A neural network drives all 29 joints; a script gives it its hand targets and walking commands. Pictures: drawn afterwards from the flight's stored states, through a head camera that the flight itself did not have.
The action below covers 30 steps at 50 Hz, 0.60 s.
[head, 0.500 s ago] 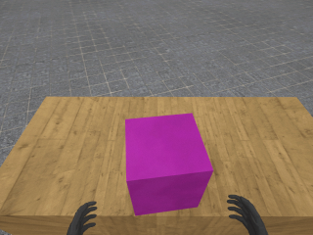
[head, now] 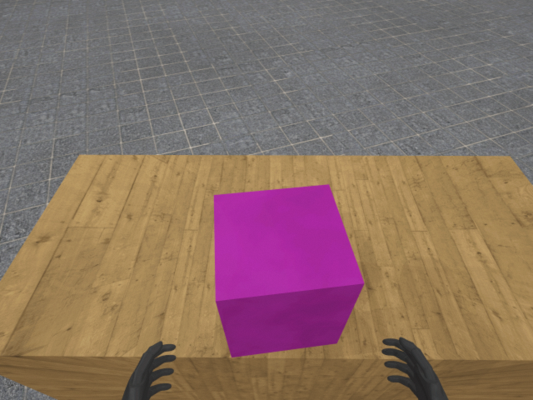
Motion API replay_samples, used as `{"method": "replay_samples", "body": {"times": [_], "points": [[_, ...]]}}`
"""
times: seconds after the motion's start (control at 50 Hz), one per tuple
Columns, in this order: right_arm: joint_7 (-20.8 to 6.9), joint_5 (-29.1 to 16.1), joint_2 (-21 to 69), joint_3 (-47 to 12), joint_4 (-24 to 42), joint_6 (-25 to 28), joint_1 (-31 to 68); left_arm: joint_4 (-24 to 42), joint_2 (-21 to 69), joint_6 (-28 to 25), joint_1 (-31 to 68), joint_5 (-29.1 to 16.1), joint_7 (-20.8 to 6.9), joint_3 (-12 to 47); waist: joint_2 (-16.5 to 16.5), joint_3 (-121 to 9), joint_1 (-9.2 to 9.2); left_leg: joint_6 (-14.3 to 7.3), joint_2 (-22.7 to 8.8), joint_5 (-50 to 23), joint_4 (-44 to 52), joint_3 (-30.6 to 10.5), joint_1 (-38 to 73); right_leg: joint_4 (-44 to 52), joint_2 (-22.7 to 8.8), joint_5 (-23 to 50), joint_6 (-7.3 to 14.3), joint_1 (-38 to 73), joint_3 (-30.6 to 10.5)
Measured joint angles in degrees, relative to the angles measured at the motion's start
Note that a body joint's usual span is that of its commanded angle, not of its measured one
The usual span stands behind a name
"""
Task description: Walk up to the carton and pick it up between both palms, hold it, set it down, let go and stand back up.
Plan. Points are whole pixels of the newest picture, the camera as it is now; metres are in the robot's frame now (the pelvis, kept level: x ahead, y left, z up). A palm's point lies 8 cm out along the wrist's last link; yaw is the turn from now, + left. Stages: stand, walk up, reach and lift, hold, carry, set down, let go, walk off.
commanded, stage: let go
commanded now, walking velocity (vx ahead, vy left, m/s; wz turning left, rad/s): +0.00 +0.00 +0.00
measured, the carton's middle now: (278, 273) +0.36 +0.02 -0.07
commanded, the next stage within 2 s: stand in 0.20 s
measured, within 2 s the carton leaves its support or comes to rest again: neither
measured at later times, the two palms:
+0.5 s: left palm out of the picture +0.09 +0.24 -0.12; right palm out of the picture +0.05 -0.26 -0.12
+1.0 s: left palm out of the picture +0.03 +0.26 -0.14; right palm out of the picture -0.02 -0.21 -0.14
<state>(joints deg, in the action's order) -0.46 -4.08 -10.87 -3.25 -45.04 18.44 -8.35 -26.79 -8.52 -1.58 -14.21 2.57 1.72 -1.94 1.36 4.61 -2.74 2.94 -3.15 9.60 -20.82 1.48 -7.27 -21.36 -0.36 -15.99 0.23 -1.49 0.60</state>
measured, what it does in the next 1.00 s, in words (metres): stands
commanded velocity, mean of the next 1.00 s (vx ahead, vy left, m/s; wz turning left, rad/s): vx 0.00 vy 0.00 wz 0.00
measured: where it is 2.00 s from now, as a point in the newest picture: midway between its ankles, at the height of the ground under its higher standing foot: outside the picture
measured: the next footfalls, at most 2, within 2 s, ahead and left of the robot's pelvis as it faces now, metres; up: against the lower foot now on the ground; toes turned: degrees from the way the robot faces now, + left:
none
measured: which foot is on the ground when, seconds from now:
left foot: down 0.00-1.00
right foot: down 0.00-1.00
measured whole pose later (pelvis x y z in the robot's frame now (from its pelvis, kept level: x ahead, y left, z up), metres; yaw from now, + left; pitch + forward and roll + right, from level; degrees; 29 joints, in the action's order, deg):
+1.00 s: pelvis -0.03 +0.03 -0.01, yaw -4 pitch +0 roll +0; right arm -0.1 1.6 -10.7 3.9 -50.0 -1.4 -18.8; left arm -49.9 -10.5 -0.2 -18.2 1.5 0.1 -2.8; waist 0.2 -1.6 0.7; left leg 0.1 -3.6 11.8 -30.1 5.9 -18.7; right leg -30.0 -0.4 -16.1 -2.2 -14.5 -4.2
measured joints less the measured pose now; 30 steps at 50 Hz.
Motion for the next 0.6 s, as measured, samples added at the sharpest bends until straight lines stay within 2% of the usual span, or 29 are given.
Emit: {"method": "replay_samples", "body": {"times": [0.1, 0.24, 0.32, 0.4, 0.52, 0.6], "points": [[0.65, 1.9, 0.18, 1.16, 0.76, -0.01, -0.55, -0.65, -2.02, 1.6, -0.27, -1.39, -1.25, -0.49, -0.44, -0.4, 0.28, -0.24, 0.38, -0.33, 0.34, 0.11, 0.31, -0.58, -0.39, -0.2, -0.18, -0.13, -0.07], [-0.34, 3.27, 0.6, 2.7, 3.34, -4.25, 1.47, -1.07, -3.93, 4.59, 2.73, -3.68, -0.39, 1.85, 0.93, -0.88, 0.57, -0.19, -0.04, -0.44, -0.3, 0.46, 0.14, -1.66, -0.01, -0.19, 0.06, -0.72, -0.5], [-0.42, 5.68, -0.8, 3.98, 5.31, -14.28, 1.78, -4.68, -3.69, 2.47, 2.48, -1.87, -2.2, 1.23, 0.29, -3.72, 1.43, 0.04, -1.37, 1.35, -5.2, 0.74, -5.32, -4.57, 1.14, -0.62, -0.16, -5.57, -1.03], [-0.83, 5.48, -2.88, 5.46, 4.3, -19.3, -1.78, -8.6, -3.7, 2.55, 0.23, -1.18, -3.22, 0.3, -1.06, -4.82, 2.02, -0.1, -2.25, 3.44, -9.75, 0.89, -8.99, -7.74, 1.91, -1.68, -0.09, -8.81, -1.44], [-1.4, 6.16, -2.98, 6.19, 0.71, -21.33, -8.36, -12.48, -3.65, 3.12, -2.57, -1.26, -3.54, -0.53, -0.64, -4.95, 2.32, -0.34, -2.82, 4.87, -12.97, 1.6, -11.4, -10.61, 2.35, -2.64, -0.13, -11.46, -2.32], [-0.94, 6.18, -1.97, 6.29, -0.16, -20.97, -10.75, -14.06, -3.46, 2.99, -2.68, -0.88, -3.18, -0.64, -0.34, -4.3, 3.21, -0.8, -2.7, 4.68, -13.26, 2.04, -12.02, -10.87, 2.19, -2.25, -0.42, -12.22, -2.77]]}}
